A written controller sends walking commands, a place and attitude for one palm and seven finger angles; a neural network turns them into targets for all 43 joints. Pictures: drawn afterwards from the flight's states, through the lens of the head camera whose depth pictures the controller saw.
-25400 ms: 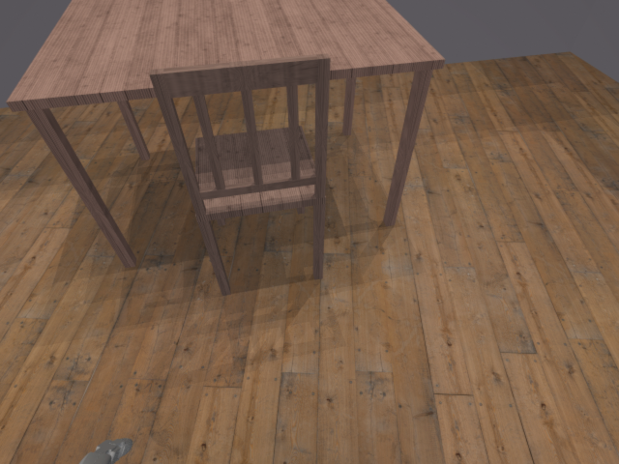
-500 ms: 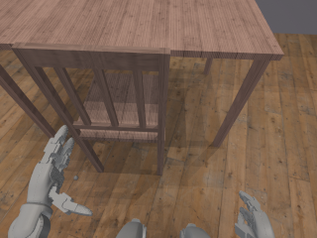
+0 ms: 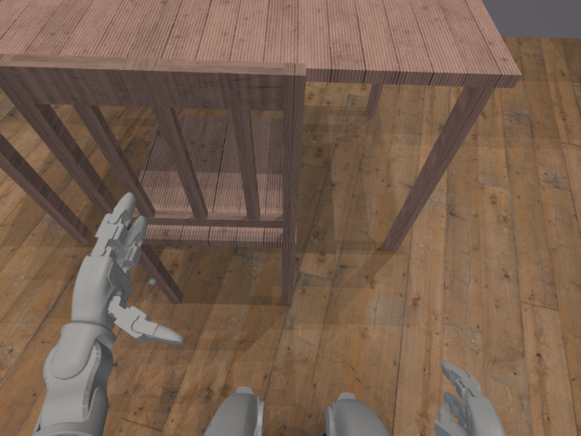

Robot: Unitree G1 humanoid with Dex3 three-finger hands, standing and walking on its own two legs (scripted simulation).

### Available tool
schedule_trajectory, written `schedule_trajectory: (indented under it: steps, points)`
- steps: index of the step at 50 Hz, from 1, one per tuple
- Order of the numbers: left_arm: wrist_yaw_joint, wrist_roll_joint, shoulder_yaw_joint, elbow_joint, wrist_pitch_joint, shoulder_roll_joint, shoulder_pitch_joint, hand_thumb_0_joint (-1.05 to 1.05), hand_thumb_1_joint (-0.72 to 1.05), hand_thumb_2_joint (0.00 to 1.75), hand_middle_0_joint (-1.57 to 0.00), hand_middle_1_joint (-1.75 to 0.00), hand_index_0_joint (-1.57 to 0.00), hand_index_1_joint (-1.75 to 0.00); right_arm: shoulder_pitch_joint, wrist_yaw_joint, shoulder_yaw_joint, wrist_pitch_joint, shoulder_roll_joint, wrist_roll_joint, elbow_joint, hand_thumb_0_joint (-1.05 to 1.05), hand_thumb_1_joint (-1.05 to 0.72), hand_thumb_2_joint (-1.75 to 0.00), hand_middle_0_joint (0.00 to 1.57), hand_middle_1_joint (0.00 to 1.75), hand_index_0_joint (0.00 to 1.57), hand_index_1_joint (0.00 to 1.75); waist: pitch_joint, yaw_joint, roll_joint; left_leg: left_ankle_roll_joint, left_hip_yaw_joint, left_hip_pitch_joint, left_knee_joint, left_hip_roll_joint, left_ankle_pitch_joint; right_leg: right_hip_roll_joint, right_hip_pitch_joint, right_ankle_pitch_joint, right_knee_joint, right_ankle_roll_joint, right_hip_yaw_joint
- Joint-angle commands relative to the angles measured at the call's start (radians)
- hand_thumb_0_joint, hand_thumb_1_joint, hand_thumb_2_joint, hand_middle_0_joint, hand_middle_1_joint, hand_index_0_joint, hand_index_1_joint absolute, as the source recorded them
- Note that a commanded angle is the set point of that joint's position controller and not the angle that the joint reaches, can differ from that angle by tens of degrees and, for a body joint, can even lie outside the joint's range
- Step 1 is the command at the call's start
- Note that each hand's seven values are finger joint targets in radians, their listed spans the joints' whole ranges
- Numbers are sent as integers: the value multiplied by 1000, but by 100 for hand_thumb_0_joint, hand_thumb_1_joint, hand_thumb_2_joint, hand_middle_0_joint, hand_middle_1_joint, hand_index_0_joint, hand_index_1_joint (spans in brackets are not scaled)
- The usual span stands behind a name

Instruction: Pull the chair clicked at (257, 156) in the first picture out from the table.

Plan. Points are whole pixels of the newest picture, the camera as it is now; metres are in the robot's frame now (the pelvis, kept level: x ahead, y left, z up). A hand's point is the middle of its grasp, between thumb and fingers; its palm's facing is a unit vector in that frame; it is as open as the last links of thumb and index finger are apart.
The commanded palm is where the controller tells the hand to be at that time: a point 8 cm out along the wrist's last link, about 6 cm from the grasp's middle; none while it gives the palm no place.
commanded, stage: aim the fingers beside a spindle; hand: left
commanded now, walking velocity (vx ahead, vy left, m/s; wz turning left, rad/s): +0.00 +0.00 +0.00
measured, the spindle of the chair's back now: (185, 169) +0.53 +0.20 -0.01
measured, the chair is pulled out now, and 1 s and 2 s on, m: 0.00 0.00 0.00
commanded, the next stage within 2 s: none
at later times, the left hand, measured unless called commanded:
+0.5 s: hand (173, 260) +0.35 +0.18 +0.01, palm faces -0.02 -1.00 -0.02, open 16.9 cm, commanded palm +0.33 +0.24 +0.01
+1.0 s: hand (184, 241) +0.38 +0.17 +0.00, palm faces -0.01 -1.00 -0.03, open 16.9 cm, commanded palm +0.35 +0.23 +0.00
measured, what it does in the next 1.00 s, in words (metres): stands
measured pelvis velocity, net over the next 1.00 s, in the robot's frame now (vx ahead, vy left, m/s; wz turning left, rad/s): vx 0.00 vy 0.00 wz -0.03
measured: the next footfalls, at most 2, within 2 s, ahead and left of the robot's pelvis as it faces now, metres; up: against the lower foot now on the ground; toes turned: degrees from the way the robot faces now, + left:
none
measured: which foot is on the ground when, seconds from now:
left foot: down 0.00-1.00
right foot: down 0.00-1.00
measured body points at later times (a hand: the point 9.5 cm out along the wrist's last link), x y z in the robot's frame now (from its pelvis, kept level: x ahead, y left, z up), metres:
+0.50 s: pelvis +0.00 +0.00 -0.01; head +0.11 +0.01 +0.42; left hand +0.34 +0.23 +0.01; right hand +0.14 -0.25 -0.12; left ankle +0.02 +0.10 -0.65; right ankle +0.02 -0.11 -0.65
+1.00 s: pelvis +0.00 +0.00 -0.02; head +0.11 +0.01 +0.41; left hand +0.38 +0.22 +0.01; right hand +0.11 -0.25 -0.14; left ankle +0.02 +0.10 -0.65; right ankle +0.02 -0.11 -0.65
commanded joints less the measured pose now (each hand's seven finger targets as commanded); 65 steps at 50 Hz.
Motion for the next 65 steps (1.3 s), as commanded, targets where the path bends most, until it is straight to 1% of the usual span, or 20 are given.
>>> schedule_trajectory:
  steps: [1, 2, 9, 10, 12, 15, 18, 26, 27, 30, 35, 41, 43, 49, 55, 58, 59, 60, 62, 65]
  points:
    - [21, 1, 52, -172, -68, 134, -168, 0, -50, 30, -6, -8, -6, -8, -3, -9, -62, -40, -138, -2, -132, 0, -90, -90, 20, 30, 20, 30, -313, -5, -8, -2, -26, 221, -158, 18, 293, -9, 138, 239, -135, -2, 12]
    - [27, 2, 78, -160, -67, 155, -146, 0, -50, 30, -6, -8, -6, -8, -2, -7, -64, -33, -139, -2, -134, 0, -90, -90, 20, 30, 20, 30, -318, 9, -17, -4, -23, 210, -161, 17, 298, -10, 158, 248, -134, -4, 15]
    - [50, 14, 83, -185, -91, 159, -218, 0, -50, 30, -6, -8, -6, -8, -6, 4, -65, -8, -130, -7, -139, 0, -90, -90, 20, 30, 20, 30, -366, 11, 30, -6, -15, 227, -142, 18, 331, -10, 150, 276, -111, -6, 21]
    - [51, 15, 79, -161, -91, 158, -217, 0, -50, 30, -6, -8, -6, -8, -2, 3, -64, -5, -134, -7, -138, 0, -90, -90, 20, 30, 20, 30, -353, -1, -4, -4, -19, 210, -137, 20, 329, -6, 144, 275, -108, -5, 18]
    - [47, 19, 49, -151, -102, 134, -284, 0, -50, 30, -6, -8, -6, -8, 0, 3, -65, -2, -134, -8, -123, 0, -90, -90, 20, 30, 20, 30, -343, -19, 15, -6, -22, 214, -127, 22, 312, -7, 103, 258, -103, -3, 17]
    - [40, 25, 15, -106, -100, 106, -310, 0, -50, 30, -6, -8, -6, -8, 4, 2, -65, 1, -140, -6, -117, 0, -90, -90, 20, 30, 20, 30, -330, -29, 16, -6, -31, 211, -123, 23, 294, -6, 66, 228, -99, -7, 11]
    - [40, 30, 44, -44, -90, 137, -341, 0, -50, 30, -6, -8, -6, -8, 8, 0, -64, 13, -146, -6, -109, 0, -90, -90, 20, 30, 20, 30, -328, -25, -4, -7, -29, 179, -118, 21, 261, -6, 63, 208, -97, -6, 14]
    - [73, 44, 99, -51, -113, 199, -454, 0, -50, 30, -6, -8, -6, -8, 15, 2, -64, 36, -142, -14, -106, 0, -90, -90, 20, 30, 20, 30, -434, -7, 38, -13, -32, 221, -98, 25, 334, -7, 70, 256, -61, -10, 17]
    - [74, 41, 72, -51, -115, 163, -453, 0, -50, 30, -6, -8, -6, -8, 12, 5, -64, 37, -135, -15, -108, 0, -90, -90, 20, 30, 20, 30, -446, -13, 54, -12, -24, 231, -90, 21, 352, -7, 74, 278, -63, -8, 22]
    - [74, 45, 97, 32, -113, 189, -442, 0, -50, 30, -6, -8, -6, -8, 21, 7, -62, 47, -141, -14, -98, 0, -90, -90, 20, 30, 20, 30, -405, -16, 8, -9, -22, 166, -84, 21, 320, -3, 80, 268, -60, -8, 23]
    - [56, 51, 44, 108, -108, 135, -514, 0, -50, 30, -6, -8, -6, -8, 33, 12, -64, 59, -147, -8, -89, 0, -90, -90, 20, 30, 20, 30, -360, -43, 0, -6, -23, 138, -74, 21, 269, -2, 23, 226, -63, -9, 22]
    - [78, 59, 68, 29, -152, 179, -625, 0, -50, 30, -6, -8, -6, -8, 46, 15, -73, 66, -149, -16, -78, 0, -90, -90, 20, 30, 20, 30, -476, -34, 68, -17, -35, 234, -60, 27, 347, -5, -1, 252, -38, -12, 21]
    - [91, 60, 74, 21, -155, 175, -571, 0, -50, 30, -6, -8, -6, -8, 47, 18, -74, 71, -145, -17, -83, 0, -90, -90, 20, 30, 20, 30, -498, -22, 59, -20, -32, 253, -64, 28, 393, -5, 31, 292, -37, -12, 21]
    - [105, 68, 114, 135, -119, 190, -459, 0, -50, 30, -6, -8, -6, -8, 40, 30, -65, 101, -140, -13, -96, 0, -90, -90, 20, 30, 20, 30, -401, -14, -25, -7, -7, 103, -77, 17, 292, -2, 97, 276, -54, -5, 33]
    - [72, 48, 87, 101, -152, 170, -545, 0, -50, 30, -6, -8, -6, -8, 36, 25, -65, 96, -142, -7, -102, 0, -90, -90, 20, 30, 20, 30, -386, -45, -31, 2, -3, 85, -64, 16, 229, 1, 80, 226, -70, -4, 45]
    - [56, 42, 69, 12, -185, 172, -568, 0, -50, 30, -6, -8, -6, -8, 37, 20, -71, 82, -142, -10, -93, 0, -90, -90, 20, 30, 20, 30, -455, -38, 44, -6, -14, 184, -68, 21, 288, -1, 68, 249, -65, -9, 39]
    - [51, 44, 33, 5, -186, 138, -561, 0, -50, 30, -6, -8, -6, -8, 38, 20, -71, 79, -140, -10, -92, 0, -90, -90, 20, 30, 20, 30, -457, -43, 59, -7, -17, 211, -70, 21, 306, 1, 55, 252, -66, -10, 35]
    - [50, 42, 11, -4, -186, 122, -576, 0, -50, 30, -6, -8, -6, -8, 39, 19, -72, 75, -141, -9, -87, 0, -90, -90, 20, 30, 20, 30, -446, -60, 66, -6, -24, 227, -67, 25, 312, 1, 28, 247, -67, -10, 30]
    - [58, 50, 34, 54, -171, 141, -555, 0, -50, 30, -6, -8, -6, -8, 40, 16, -74, 77, -148, -9, -69, 0, -90, -90, 20, 30, 20, 30, -410, -57, 22, -7, -31, 195, -70, 26, 277, 0, 12, 217, -68, -8, 25]
    - [76, 63, 38, 116, -145, 135, -522, 0, -50, 30, -6, -8, -6, -8, 36, 20, -69, 81, -147, -9, -75, 0, -90, -90, 20, 30, 20, 30, -356, -43, 30, -8, -28, 152, -79, 20, 232, -1, -9, 177, -66, -12, 21]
